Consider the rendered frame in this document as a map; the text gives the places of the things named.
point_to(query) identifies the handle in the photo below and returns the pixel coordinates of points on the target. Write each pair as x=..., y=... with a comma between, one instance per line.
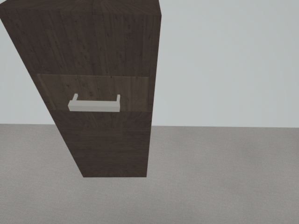
x=94, y=106
x=101, y=135

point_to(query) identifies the drawer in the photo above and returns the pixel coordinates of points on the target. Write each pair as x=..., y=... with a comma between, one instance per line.
x=60, y=89

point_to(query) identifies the cabinet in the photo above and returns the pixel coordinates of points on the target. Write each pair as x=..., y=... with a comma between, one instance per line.
x=97, y=38

